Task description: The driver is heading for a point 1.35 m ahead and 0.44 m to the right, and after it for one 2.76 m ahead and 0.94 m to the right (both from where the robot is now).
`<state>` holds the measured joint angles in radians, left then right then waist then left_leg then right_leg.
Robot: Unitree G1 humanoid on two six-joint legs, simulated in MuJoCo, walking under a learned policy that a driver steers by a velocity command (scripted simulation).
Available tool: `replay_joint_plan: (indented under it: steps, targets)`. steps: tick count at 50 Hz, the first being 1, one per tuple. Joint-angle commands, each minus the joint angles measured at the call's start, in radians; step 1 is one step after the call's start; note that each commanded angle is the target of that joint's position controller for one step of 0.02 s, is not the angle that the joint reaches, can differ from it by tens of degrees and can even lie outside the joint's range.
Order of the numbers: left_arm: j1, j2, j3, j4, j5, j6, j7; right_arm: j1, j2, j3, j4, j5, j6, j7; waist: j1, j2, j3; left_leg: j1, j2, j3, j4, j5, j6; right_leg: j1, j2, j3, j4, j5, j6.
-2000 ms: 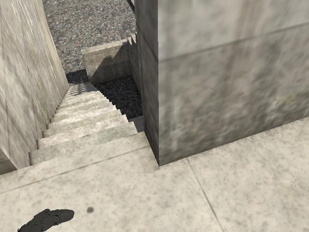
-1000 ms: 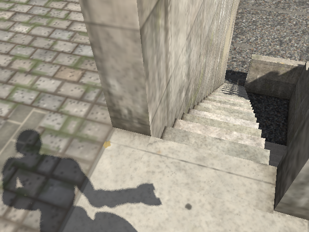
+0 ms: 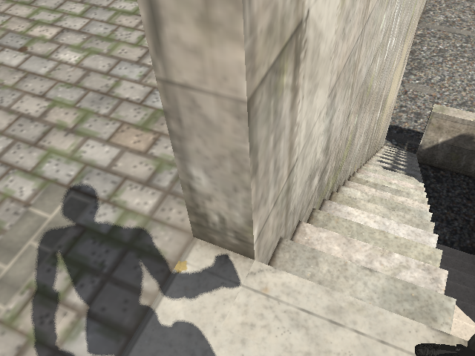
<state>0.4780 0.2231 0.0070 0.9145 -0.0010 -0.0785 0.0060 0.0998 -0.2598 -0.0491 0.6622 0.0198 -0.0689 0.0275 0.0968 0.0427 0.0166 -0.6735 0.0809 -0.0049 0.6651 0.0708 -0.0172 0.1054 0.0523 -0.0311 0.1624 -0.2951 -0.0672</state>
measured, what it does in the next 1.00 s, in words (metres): walks ahead: left foot, then right foot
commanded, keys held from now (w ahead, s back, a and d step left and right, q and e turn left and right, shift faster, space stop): w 0.84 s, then w+e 0.16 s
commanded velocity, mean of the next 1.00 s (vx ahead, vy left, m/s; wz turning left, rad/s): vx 0.49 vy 0.00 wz -0.03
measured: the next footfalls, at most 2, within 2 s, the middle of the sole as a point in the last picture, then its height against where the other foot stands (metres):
left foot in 0.14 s outside the picture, level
right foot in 0.60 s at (326, 346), level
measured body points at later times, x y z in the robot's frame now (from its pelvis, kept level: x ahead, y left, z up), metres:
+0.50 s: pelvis +0.28 +0.02 +0.00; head +0.31 +0.01 +0.45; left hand +0.52 +0.25 -0.06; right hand +0.29 -0.26 -0.13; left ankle +0.23 +0.12 -0.74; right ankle +0.46 -0.14 -0.69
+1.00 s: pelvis +0.47 -0.04 +0.00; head +0.44 -0.05 +0.45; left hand +0.59 +0.19 -0.11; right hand +0.58 -0.29 -0.13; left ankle +0.54 +0.11 -0.73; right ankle +0.48 -0.12 -0.74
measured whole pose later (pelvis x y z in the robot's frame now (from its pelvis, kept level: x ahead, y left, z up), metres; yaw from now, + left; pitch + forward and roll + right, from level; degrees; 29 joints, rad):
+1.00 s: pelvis +0.47 -0.04 +0.00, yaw -2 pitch -2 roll -2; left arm 0.26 0.15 0.06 0.75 0.01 -0.04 0.00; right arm 0.17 -0.22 -0.02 0.94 0.00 -0.04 -0.05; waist 0.03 0.06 -0.03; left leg -0.31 0.08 -0.07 0.53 -0.21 -0.02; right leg -0.14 0.11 -0.02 0.33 -0.15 -0.08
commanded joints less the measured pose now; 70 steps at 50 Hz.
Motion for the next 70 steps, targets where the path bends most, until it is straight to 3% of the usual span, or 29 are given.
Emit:
replay_joint_plan:
  steps: [1,4,6,7,8,9,10,12,20,25,29,30,31,32,33,35,37,39,42,45,48,51,54,55,58,60,62,65,70]
  targets:
    - [0.046,0.192,0.046,-0.019,-0.007,-0.001,0.012,-0.194,-0.041,-0.003,-0.119,0.007,-0.03,0.015,0.007,-0.115,0.13,-0.003,-0.041,0.038,-0.096,0.004,0.018,-0.066,-0.262,0.098,-0.03,0.462,-0.097]
    - [0.008,0.199,0.052,-0.028,-0.001,0.006,0.007,-0.132,-0.094,-0.023,-0.115,0.003,-0.031,0.02,-0.073,-0.165,0.059,0.13,-0.094,0.047,-0.126,-0.09,0.084,0.024,-0.291,0.093,0.104,0.848,-0.091]
    - [-0.066,0.232,0.064,-0.057,-0.012,0.021,0.008,0.114,-0.165,-0.06,-0.051,-0.001,-0.015,0.003,-0.215,-0.154,-0.101,0.463,-0.134,0.069,-0.185,-0.07,0.143,-0.015,-0.249,0.058,0.388,1.095,-0.057]
    - [-0.097,0.212,0.053,-0.09,-0.004,0.018,0.008,0.323,-0.217,-0.075,-0.001,-0.013,-0.002,-0.016,-0.292,-0.098,-0.252,0.835,0.012,-0.076,-0.121,-0.027,0.199,-0.253,-0.213,0.055,0.66,0.837,-0.035]
    - [0.073,0.044,0.006,-0.1,0.005,0.002,-0.012,0.382,-0.29,-0.086,0.017,-0.011,0.003,-0.013,-0.184,0.193,-0.419,1.213,0.279,-0.56,-0.159,-0.193,0.377,-0.658,-0.009,0.068,1.046,-0.108,0.032]
    - [0.031,0.134,0.025,-0.073,-0.029,-0.018,-0.025,0.409,-0.176,-0.064,0.035,0.002,0.011,-0.013,-0.238,0.134,-0.436,1.168,0.288,-0.733,-0.298,-0.42,0.378,-0.766,-0.01,0.194,1.194,-0.277,0.021]
    - [-0.085,0.188,0.043,-0.13,-0.055,-0.03,-0.034,0.299,-0.144,-0.05,0.022,0.001,0.013,-0.013,-0.212,0.104,-0.229,0.998,0.252,-0.602,-0.36,-0.479,0.324,-0.84,-0.062,0.179,1.218,-0.209,0.011]
    - [-0.207,0.168,0.043,-0.177,-0.031,-0.035,-0.029,0.16,-0.126,-0.043,0.011,-0.013,0.002,-0.007,-0.136,-0.035,-0.037,0.668,0.184,-0.409,-0.444,-0.32,0.281,-0.788,-0.144,0.133,1.104,-0.063,0.017]
    - [-0.301,0.098,0.042,-0.265,0.004,-0.011,-0.006,0.16,-0.128,-0.033,0.102,-0.018,-0.041,-0.03,-0.086,0.006,0.036,0.417,0.072,-0.074,-0.535,0.126,0.26,-0.687,-0.193,0.07,0.777,0.219,0.123]
    - [-0.483,0.075,0.045,-0.337,-0.013,-0.021,-0.02,0.244,-0.168,-0.04,0.157,-0.012,-0.036,-0.037,-0.155,0.0,0.02,0.54,0.087,-0.051,-0.497,0.153,0.195,-0.582,-0.127,0.053,0.471,0.401,0.094]
    - [-0.386,0.089,0.073,-0.359,-0.003,-0.025,-0.027,0.183,-0.164,-0.035,0.157,-0.014,-0.01,-0.047,-0.061,0.038,-0.061,0.652,0.112,-0.05,-0.3,0.386,0.153,-0.448,-0.098,0.042,0.4,0.271,0.021]
    - [-0.27,0.125,0.093,-0.321,0.001,-0.026,-0.022,0.165,-0.136,-0.025,0.157,-0.015,0.001,-0.047,0.001,0.005,-0.123,0.646,0.074,-0.04,-0.148,0.369,0.13,-0.319,-0.093,0.031,0.306,0.38,0.004]
    - [-0.153,0.189,0.108,-0.305,0.013,-0.017,-0.015,0.229,-0.094,-0.007,0.137,-0.048,0.006,-0.047,0.006,-0.14,-0.242,0.513,0.014,-0.024,0.077,0.059,0.096,-0.055,-0.227,0.175,0.329,0.76,0.014]
    - [-0.125,0.211,0.107,-0.291,0.031,-0.009,-0.02,0.429,0.006,0.022,0.18,-0.044,0.003,-0.048,-0.087,-0.368,-0.323,0.242,-0.104,-0.029,0.319,-0.567,0.04,0.198,-0.392,0.444,0.309,0.781,-0.094]
    - [-0.066,0.151,0.097,-0.277,0.012,-0.007,-0.036,0.457,-0.04,0.018,0.209,-0.014,0.004,-0.042,-0.051,-0.383,-0.372,0.113,-0.127,-0.11,0.51,-0.728,0.032,0.216,-0.417,0.628,0.215,0.443,-0.153]
    - [-0.18,0.111,0.088,-0.291,0.003,-0.013,-0.05,0.259,-0.126,-0.016,0.192,0.01,0.009,-0.045,-0.049,-0.123,-0.126,-0.002,-0.068,-0.13,0.638,-0.583,0.054,-0.025,-0.363,0.507,0.122,0.078,-0.128]
    - [-0.341,0.078,0.075,-0.304,0.018,-0.028,-0.05,0.189,-0.09,-0.016,0.173,-0.001,0.014,-0.055,-0.125,-0.101,-0.032,0.109,0.012,-0.114,0.487,-0.442,0.044,-0.262,-0.297,0.353,0.036,0.151,-0.092]
    - [-0.383,0.006,0.058,-0.291,0.031,-0.035,-0.047,0.259,-0.028,-0.005,0.214,-0.002,0.03,-0.067,-0.158,-0.139,-0.072,0.299,0.029,-0.094,0.348,-0.396,0.006,-0.352,-0.234,0.207,0.023,0.389,-0.059]
    - [-0.361,0.031,0.068,-0.271,0.047,-0.032,-0.03,0.196,-0.003,0.01,0.223,-0.011,0.039,-0.072,-0.139,-0.12,-0.094,0.395,0.013,-0.06,0.157,-0.383,-0.019,-0.379,-0.208,0.114,0.044,0.525,-0.05]
    - [-0.338,0.082,0.082,-0.266,0.026,-0.005,-0.004,0.069,-0.027,0.014,0.2,-0.018,0.032,-0.081,-0.104,-0.119,-0.042,0.37,0.014,-0.078,-0.066,-0.305,-0.023,-0.347,-0.226,0.21,0.008,0.288,-0.04]
    - [-0.243,0.077,0.09,-0.221,0.004,0.038,-0.003,0.18,-0.019,0.018,0.277,-0.025,0.033,-0.084,-0.098,-0.144,0.001,0.462,-0.025,-0.028,-0.042,-0.321,-0.012,-0.439,-0.227,0.266,-0.038,-0.072,-0.103]
    - [-0.308,0.076,0.086,-0.243,-0.003,0.04,0.001,0.103,-0.062,0.007,0.269,-0.038,-0.008,-0.068,-0.113,-0.094,0.003,0.472,0.012,-0.074,-0.279,-0.189,0.006,-0.323,-0.197,0.31,0.02,0.025,-0.077]
    - [-0.272,0.033,0.084,-0.259,-0.005,0.049,-0.001,0.142,-0.096,-0.014,0.299,-0.009,0.003,-0.068,-0.092,0.036,0.037,0.481,-0.001,-0.065,-0.297,-0.359,0.036,-0.374,-0.092,0.218,0.12,-0.004,-0.045]
    - [-0.285,0.033,0.081,-0.277,0.001,0.059,0.009,0.122,-0.116,-0.02,0.285,-0.024,0.003,-0.071,-0.08,0.033,0.059,0.482,0.016,-0.098,-0.303,-0.334,0.028,-0.431,-0.05,0.176,0.191,-0.005,-0.022]
    - [-0.315,0.014,0.078,-0.33,-0.019,0.063,0.027,0.217,-0.169,-0.057,0.283,-0.032,-0.008,-0.069,-0.137,0.143,-0.032,0.666,0.201,-0.293,-0.353,-0.299,0.149,-0.652,-0.003,0.11,0.533,-0.062,0.028]
    - [-0.346,0.059,0.087,-0.36,-0.01,0.086,0.03,0.259,-0.169,-0.06,0.275,-0.022,-0.028,-0.072,-0.165,0.085,-0.061,0.669,0.392,-0.4,-0.348,-0.036,0.276,-0.774,-0.069,0.149,0.879,-0.277,0.061]
    - [-0.328,0.083,0.103,-0.378,-0.006,0.109,0.032,0.251,-0.197,-0.078,0.287,0.004,-0.032,-0.069,-0.136,0.045,-0.058,0.691,0.368,-0.328,-0.355,-0.167,0.231,-0.864,-0.155,0.198,0.926,-0.236,0.069]
    - [-0.355,0.055,0.095,-0.398,-0.011,0.121,0.019,0.226,-0.201,-0.081,0.281,-0.028,-0.007,-0.077,-0.133,0.012,-0.014,0.552,0.315,-0.18,-0.377,-0.148,0.19,-0.745,-0.147,0.131,0.858,-0.109,0.064]
    - [-0.16,0.119,0.136,-0.354,-0.017,0.139,0.027,0.018,-0.223,-0.073,0.193,-0.019,-0.019,-0.053,-0.005,0.089,-0.096,0.3,0.177,0.105,-0.215,-0.146,0.107,-0.362,-0.057,-0.071,0.857,0.112,0.045]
